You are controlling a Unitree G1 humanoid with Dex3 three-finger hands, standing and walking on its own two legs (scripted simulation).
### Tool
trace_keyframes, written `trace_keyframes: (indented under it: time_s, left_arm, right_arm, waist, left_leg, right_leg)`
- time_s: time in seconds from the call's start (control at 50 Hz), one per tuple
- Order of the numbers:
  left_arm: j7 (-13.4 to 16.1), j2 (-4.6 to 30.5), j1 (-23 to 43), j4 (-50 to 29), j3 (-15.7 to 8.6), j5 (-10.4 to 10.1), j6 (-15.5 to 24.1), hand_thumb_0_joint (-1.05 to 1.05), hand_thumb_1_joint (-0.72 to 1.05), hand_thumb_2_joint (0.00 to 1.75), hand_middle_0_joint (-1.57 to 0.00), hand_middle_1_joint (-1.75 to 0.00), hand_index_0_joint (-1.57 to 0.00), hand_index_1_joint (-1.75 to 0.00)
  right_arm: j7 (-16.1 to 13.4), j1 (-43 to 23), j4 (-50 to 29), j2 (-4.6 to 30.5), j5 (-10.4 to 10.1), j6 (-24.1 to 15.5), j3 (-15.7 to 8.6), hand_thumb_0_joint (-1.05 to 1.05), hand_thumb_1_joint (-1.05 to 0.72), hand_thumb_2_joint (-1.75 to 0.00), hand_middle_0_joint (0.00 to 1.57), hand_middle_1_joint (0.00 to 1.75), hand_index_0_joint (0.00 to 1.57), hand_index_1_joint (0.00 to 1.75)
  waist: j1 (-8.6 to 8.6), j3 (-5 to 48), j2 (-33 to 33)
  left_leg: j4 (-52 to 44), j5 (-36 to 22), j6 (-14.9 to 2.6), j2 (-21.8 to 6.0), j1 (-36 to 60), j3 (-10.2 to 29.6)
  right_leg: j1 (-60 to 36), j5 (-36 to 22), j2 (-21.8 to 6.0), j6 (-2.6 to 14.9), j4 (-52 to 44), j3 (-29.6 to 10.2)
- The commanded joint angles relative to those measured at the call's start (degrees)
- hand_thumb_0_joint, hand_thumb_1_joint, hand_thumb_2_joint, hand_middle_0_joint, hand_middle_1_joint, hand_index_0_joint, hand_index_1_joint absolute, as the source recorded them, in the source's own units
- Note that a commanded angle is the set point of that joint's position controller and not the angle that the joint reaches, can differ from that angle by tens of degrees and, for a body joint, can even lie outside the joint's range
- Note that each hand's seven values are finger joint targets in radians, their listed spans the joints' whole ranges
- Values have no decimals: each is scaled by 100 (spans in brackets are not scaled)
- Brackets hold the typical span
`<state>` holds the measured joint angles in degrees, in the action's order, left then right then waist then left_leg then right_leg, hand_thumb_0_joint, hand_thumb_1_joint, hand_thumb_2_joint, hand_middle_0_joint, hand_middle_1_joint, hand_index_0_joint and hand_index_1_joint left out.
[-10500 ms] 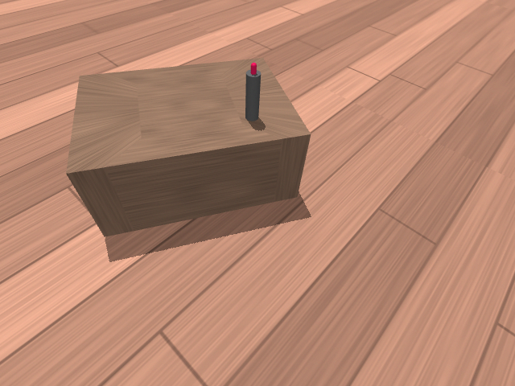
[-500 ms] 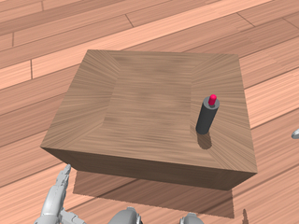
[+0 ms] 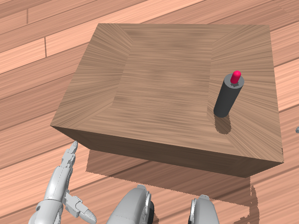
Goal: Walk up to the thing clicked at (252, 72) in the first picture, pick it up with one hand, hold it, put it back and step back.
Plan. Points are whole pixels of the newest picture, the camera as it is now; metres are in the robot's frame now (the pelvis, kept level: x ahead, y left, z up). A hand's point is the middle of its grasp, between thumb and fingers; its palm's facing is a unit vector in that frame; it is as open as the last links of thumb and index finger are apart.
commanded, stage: approach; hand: right
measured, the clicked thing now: (227, 95) +0.55 -0.16 -0.13
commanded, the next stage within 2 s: close in in 0.20 s
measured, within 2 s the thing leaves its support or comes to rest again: neither
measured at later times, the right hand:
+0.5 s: hand (243, 117) +0.49 -0.22 -0.18, palm faces +0.08 +0.99 +0.07, open 17.7 cm
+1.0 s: hand (226, 113) +0.50 -0.17 -0.17, palm faces +0.10 +0.99 +0.04, open 17.8 cm
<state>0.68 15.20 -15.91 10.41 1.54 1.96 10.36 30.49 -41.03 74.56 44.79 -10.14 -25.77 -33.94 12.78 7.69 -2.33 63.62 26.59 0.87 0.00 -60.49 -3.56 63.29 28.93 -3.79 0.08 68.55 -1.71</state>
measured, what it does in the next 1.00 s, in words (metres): lowers itself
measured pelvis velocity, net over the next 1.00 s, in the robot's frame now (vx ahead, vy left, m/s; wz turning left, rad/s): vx -0.04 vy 0.01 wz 0.07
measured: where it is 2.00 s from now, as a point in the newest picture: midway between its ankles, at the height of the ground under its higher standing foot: outside the picture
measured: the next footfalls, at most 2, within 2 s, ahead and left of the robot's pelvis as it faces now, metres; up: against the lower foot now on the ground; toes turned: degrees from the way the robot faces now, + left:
none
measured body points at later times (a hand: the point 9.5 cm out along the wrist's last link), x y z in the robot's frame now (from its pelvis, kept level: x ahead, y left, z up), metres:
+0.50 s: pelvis -0.03 +0.00 -0.12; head +0.17 -0.09 +0.27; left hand +0.14 +0.26 -0.01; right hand +0.48 -0.28 -0.18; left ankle +0.03 +0.14 -0.64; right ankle +0.02 -0.11 -0.64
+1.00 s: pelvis -0.04 +0.01 -0.12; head +0.17 -0.06 +0.27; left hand +0.13 +0.28 +0.01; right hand +0.49 -0.22 -0.17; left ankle +0.03 +0.14 -0.64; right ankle +0.02 -0.11 -0.64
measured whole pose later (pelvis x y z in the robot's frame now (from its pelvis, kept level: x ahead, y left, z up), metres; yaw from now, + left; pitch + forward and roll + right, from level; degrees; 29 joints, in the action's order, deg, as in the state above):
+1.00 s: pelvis -0.04 +0.01 -0.12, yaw +4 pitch +32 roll +6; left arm -4.3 20.1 -26.5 -25.6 -8.9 4.9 7.8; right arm 7.8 -45.0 68.3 35.7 1.3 -33.0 -34.9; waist 23.2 8.2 -2.0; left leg 92.1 33.1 0.0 1.6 -91.7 -4.8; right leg 94.2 36.3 -5.6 -0.7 97.6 -4.6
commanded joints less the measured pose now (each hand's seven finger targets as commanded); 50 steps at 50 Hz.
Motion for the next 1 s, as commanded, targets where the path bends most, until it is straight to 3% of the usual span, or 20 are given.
trace_keyframes:
  time_s: [0.0, 0.06, 0.1, 0.14, 0.18, 0.28, 0.34, 0.38, 0.42, 0.46, 0.54, 0.58, 0.62, 0.64, 0.68, 0.74, 0.82, 0.86, 0.96, 0.98]
  left_arm:
    - [75, 1198, -562, -1169, -865, 52, 333, 0, -57, 6, -4, -3, -2, -5]
    - [-6, 1043, -450, -1575, -721, 106, 355, 0, -56, 6, -3, -3, -2, -4]
    - [3, 1180, -369, -1832, -901, 152, 367, 0, -56, 6, -4, -3, -2, -4]
    - [9, 1306, -204, -2080, -1044, 208, 378, 0, -56, 6, -4, -3, -2, -4]
    - [-18, 1253, -308, -1996, -1009, 273, 360, 0, -56, 6, -4, -4, -3, -5]
    - [-95, 1416, -302, -3012, -1201, 319, 393, 0, -55, 6, -4, -4, -3, -5]
    - [-179, 1290, -847, -3117, -1154, 349, 350, 0, -57, 6, -4, -4, -4, -5]
    - [-218, 1362, -1128, -3240, -1304, 335, 333, 0, -56, 5, -4, -4, -4, -5]
    - [-244, 1567, -1109, -3614, -1585, 318, 316, 0, -56, 5, -4, -5, -4, -5]
    - [-266, 1642, -1173, -3661, -1741, 333, 273, 0, -56, 5, -4, -5, -4, -5]
    - [-317, 1519, -1190, -3628, -1758, 329, 157, 0, -55, 5, -4, -4, -4, -5]
    - [-333, 1463, -1152, -3505, -1733, 347, 71, 0, -54, 5, -4, -4, -3, -5]
    - [-323, 1473, -1094, -3533, -1743, 324, 26, 0, -54, 5, -4, -4, -4, -4]
    - [-325, 1474, -944, -3780, -1738, 330, 16, 0, -54, 5, -4, -4, -4, -5]
    - [-303, 1615, -926, -4047, -1853, 322, -24, 0, -54, 5, -4, -4, -4, -5]
    - [-275, 1579, -1028, -4206, -1831, 290, -77, 0, -55, 5, -4, -4, -4, -5]
    - [-267, 1638, -1292, -4450, -1947, 242, -95, 0, -55, 5, -4, -4, -4, -5]
    - [-298, 1435, -1507, -4389, -1841, 223, -80, 0, -55, 5, -4, -4, -4, -5]
    - [-310, 1437, -1585, -4480, -1995, 237, -20, 0, -61, 9, -4, -3, -2, -6]
    - [-314, 1386, -1578, -4488, -1898, 238, -22, 0, -61, 9, -4, -3, -2, -6]
  right_arm:
    - [-130, -1693, -1279, 1749, -27, -692, -435, 0, 61, 0, 8, 4, 7, 4]
    - [-295, -1756, -1380, 1928, 83, -893, -620, 0, 61, 0, 8, 4, 7, 4]
    - [-434, -1945, -1604, 2176, 182, -1072, -742, 0, 61, 0, 8, 4, 7, 4]
    - [-522, -1955, -1531, 1963, 267, -1188, -648, 0, 61, 0, 7, 4, 7, 4]
    - [-608, -1865, -1136, 1669, 346, -1258, -492, 0, 61, 0, 7, 4, 6, 4]
    - [-826, -1886, -1004, 1686, 550, -1384, -553, 0, 61, -1, 6, 5, 6, 5]
    - [-943, -1872, -853, 1394, 595, -1433, -499, 0, 61, 0, 7, 4, 7, 4]
    - [-1100, -1926, -1025, 1503, 634, -1424, -583, 0, 60, 0, 7, 4, 7, 4]
    - [-1280, -2232, -1653, 1703, 731, -1410, -632, 0, 60, 0, 7, 4, 6, 4]
    - [-1434, -2245, -1847, 1524, 827, -1365, -517, 0, 59, 0, 7, 4, 6, 4]
    - [-1753, -2438, -2394, 1389, 1010, -1265, -388, 0, 61, 0, 7, 4, 6, 4]
    - [-1851, -2157, -2095, 1004, 1061, -1168, -240, 0, 61, 0, 6, 4, 5, 4]
    - [-1911, -2262, -2095, 806, 1084, -1127, -161, 0, 61, 0, 6, 4, 5, 4]
    - [-1950, -2129, -2033, 688, 1124, -1089, -98, 0, 61, 0, 5, 4, 5, 4]
    - [-2004, -2176, -1914, 680, 1121, -1037, -144, 0, 61, 0, 5, 5, 5, 5]
    - [-2092, -2071, -1515, 411, 1097, -1001, -71, 0, 61, -1, 5, 5, 5, 5]
    - [-2196, -1991, -1426, 477, 1073, -1039, -231, 0, 61, -1, 5, 5, 4, 5]
    - [-2206, -2107, -1458, 316, 1067, -1081, -142, 0, 61, -2, 4, 5, 4, 5]
    - [-2353, -2362, -1850, 320, 1182, -1207, -19, 0, 56, -2, 6, 4, 6, 4]
    - [-2376, -2546, -2099, 347, 1194, -1238, -1, 0, 54, -2, 7, 4, 6, 4]
  waist:
    - [123, 2788, 1668]
    - [150, 2915, 1755]
    - [169, 3238, 2103]
    - [313, 3421, 2246]
    - [412, 3188, 2389]
    - [694, 3391, 2406]
    - [868, 3227, 2410]
    - [909, 3255, 2608]
    - [893, 3824, 2870]
    - [917, 3823, 3133]
    - [745, 3809, 3512]
    - [736, 3271, 3341]
    - [810, 3088, 3066]
    - [743, 3262, 2998]
    - [804, 3379, 2652]
    - [933, 3028, 2035]
    - [1007, 3113, 1610]
    - [1041, 3046, 1675]
    - [1070, 3251, 2060]
    - [1003, 3373, 2187]
  left_leg:
    - [-3, -1359, -240, 247, 143, 130]
    - [248, -1252, -257, 239, 31, 125]
    - [470, -1204, -281, 231, -70, 137]
    - [680, -1132, -291, 261, -326, 74]
    - [891, -958, -309, 293, -762, 26]
    - [1291, -834, -338, 324, -1085, -3]
    - [1547, -862, -336, 362, -1331, -72]
    - [1674, -831, -344, 353, -1492, -72]
    - [1768, -809, -338, 349, -1518, -48]
    - [1845, -818, -346, 346, -1637, -64]
    - [1908, -696, -366, 359, -1827, -84]
    - [1936, -501, -377, 349, -2018, -116]
    - [1974, -355, -377, 332, -2110, -144]
    - [1988, -396, -375, 335, -2016, -154]
    - [1942, -483, -364, 337, -1788, -144]
    - [1824, -455, -321, 357, -1571, -111]
    - [1746, -614, -264, 356, -1213, 1]
    - [1740, -645, -255, 347, -1172, 77]
    - [1735, -615, -234, 330, -1207, 166]
    - [1771, -595, -253, 340, -1328, 153]
  right_leg:
    - [-2005, -2405, 129, 49, -115, -295]
    - [-1575, -2039, 122, 28, 155, -307]
    - [-1534, -1975, 111, -16, 310, -312]
    - [-1531, -2058, 44, -43, 491, -380]
    - [-1256, -2005, 5, -67, 719, -418]
    - [-733, -1516, -34, -43, 1166, -486]
    - [-364, -1458, -16, -29, 1418, -506]
    - [-318, -1405, -10, -42, 1513, -493]
    - [-624, -1456, -28, -37, 1598, -503]
    - [-789, -1561, -39, -73, 1622, -487]
    - [-912, -1628, -73, -116, 1543, -502]
    - [-613, -1367, -93, -137, 1483, -502]
    - [-378, -1042, -100, -132, 1463, -585]
    - [-409, -1064, -92, -128, 1454, -581]
    - [-196, -926, -54, -75, 1492, -574]
    - [470, -461, 5, 29, 1527, -509]
    - [766, -467, 45, 107, 1657, -421]
    - [881, -466, 57, 113, 1707, -368]
    - [617, -453, 60, 82, 1770, -286]
    - [493, -506, 57, 69, 1760, -298]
